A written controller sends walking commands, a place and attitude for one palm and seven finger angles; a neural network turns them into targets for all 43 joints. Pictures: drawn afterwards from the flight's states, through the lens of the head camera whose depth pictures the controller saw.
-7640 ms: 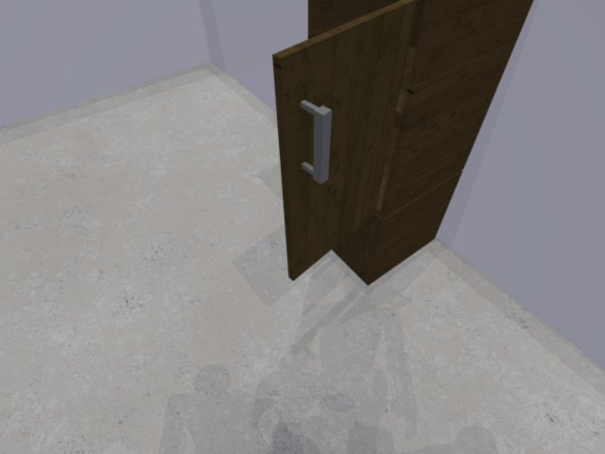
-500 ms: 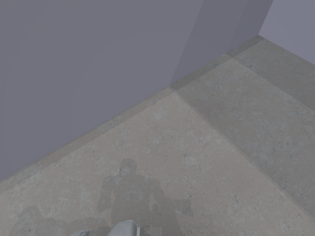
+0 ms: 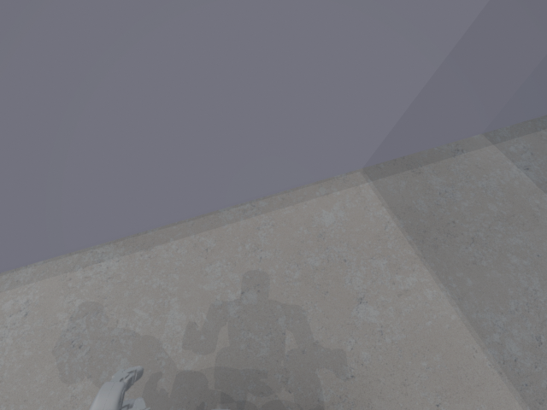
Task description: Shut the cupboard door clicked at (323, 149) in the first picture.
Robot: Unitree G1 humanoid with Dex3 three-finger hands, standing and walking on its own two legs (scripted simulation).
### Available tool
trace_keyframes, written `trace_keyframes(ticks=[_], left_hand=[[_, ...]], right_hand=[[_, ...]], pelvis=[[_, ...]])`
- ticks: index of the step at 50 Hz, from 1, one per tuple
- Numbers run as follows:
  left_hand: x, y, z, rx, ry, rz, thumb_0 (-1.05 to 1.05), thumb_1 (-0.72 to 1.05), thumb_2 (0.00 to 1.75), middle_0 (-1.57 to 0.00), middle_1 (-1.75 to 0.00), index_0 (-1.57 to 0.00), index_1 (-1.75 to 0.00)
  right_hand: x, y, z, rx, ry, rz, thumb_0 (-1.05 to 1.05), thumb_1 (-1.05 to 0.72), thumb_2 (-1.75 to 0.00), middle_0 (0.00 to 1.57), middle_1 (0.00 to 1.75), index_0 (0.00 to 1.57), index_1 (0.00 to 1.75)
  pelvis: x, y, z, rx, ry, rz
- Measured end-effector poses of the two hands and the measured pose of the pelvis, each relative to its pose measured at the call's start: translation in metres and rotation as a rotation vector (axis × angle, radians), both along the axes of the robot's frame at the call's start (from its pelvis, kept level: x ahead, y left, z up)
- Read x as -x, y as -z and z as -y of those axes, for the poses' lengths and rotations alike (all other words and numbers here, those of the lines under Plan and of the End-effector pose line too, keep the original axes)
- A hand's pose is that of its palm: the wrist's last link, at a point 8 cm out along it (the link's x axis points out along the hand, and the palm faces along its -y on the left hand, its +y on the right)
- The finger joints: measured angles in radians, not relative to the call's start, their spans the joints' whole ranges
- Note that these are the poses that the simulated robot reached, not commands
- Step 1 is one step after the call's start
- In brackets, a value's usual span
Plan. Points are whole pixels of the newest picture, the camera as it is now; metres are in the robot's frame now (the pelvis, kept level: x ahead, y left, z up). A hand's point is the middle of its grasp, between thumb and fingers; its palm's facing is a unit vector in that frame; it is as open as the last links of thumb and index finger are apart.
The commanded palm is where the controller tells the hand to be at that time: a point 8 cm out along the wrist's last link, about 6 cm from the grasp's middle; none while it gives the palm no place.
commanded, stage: walk to a spot facing it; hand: left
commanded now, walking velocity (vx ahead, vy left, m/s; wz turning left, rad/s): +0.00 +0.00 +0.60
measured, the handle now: out of the picture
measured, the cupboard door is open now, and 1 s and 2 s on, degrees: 98 98 98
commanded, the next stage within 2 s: none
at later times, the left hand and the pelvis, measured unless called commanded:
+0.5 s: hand out of the picture +0.00 +0.23 -0.18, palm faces +0.35 -0.90 -0.25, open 7.4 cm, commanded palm none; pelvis +0.02 +0.01 +0.00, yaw +19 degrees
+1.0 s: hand out of the picture +0.00 +0.17 -0.15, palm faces +0.59 -0.77 -0.23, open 7.4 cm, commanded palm none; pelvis +0.05 -0.03 +0.01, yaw +38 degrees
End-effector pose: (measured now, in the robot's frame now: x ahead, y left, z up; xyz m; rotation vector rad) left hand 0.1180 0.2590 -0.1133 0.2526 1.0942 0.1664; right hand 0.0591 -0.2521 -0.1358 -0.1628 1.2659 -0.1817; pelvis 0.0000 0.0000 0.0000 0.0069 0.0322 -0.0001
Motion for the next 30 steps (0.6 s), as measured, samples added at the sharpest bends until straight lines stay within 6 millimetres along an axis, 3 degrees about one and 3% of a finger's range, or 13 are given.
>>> trace_keyframes(ticks=[3,10,15,19,21,25,30], left_hand=[[0.008,-0.003,0.013,-0.014,-0.022,0.018,0.01,0.9,0.9,-0.2,-0.3,-0.2,-0.3],[0.051,-0.003,0.031,0.03,-0.135,-0.06,0.01,0.9,0.9,-0.2,-0.3,-0.2,-0.3],[0.091,0.012,0.026,0.071,-0.24,-0.11,0.01,0.9,0.9,-0.2,-0.3,-0.21,-0.3],[0.126,0.035,0.007,0.094,-0.332,-0.158,0.01,0.9,0.9,-0.2,-0.3,-0.21,-0.3],[0.137,0.039,-0.002,0.088,-0.366,-0.193,0.01,0.9,0.9,-0.2,-0.3,-0.2,-0.3],[0.14,0.03,-0.014,0.073,-0.41,-0.186,0.01,0.9,0.9,-0.2,-0.3,-0.2,-0.3],[0.126,0.013,-0.019,0.048,-0.441,-0.109,0.01,0.91,0.9,-0.19,-0.3,-0.2,-0.3]], right_hand=[[-0.008,0.008,0.013,-0.011,-0.018,-0.016,0.01,-0.9,-0.9,0.21,0.3,0.2,0.3],[-0.048,-0.008,0.019,-0.006,-0.114,-0.019,0.01,-0.91,-0.9,0.2,0.3,0.2,0.3],[-0.092,-0.014,-0.001,0.012,-0.236,0.018,0.01,-0.91,-0.9,0.2,0.3,0.2,0.3],[-0.13,-0.014,-0.028,0.038,-0.331,0.102,0.01,-0.91,-0.9,0.2,0.3,0.2,0.3],[-0.139,-0.018,-0.039,0.043,-0.361,0.134,0.01,-0.91,-0.9,0.2,0.3,0.2,0.3],[-0.145,-0.026,-0.051,0.05,-0.401,0.141,0.01,-0.9,-0.9,0.2,0.3,0.2,0.3],[-0.143,-0.024,-0.054,0.033,-0.439,0.097,0.01,-0.9,-0.9,0.21,0.3,0.2,0.3]], pelvis=[[-0.002,0.003,0.01,-0.006,-0.044,0.008],[-0.011,-0.011,0.017,-0.038,-0.146,0.011],[-0.015,-0.007,0.011,-0.034,-0.219,0.016],[-0.017,0.008,-0.003,-0.013,-0.273,0.018],[-0.017,0.009,-0.005,-0.013,-0.287,0.022],[-0.018,0.001,-0.007,0.001,-0.323,0.02],[-0.021,-0.006,-0.003,0.012,-0.375,0.018]])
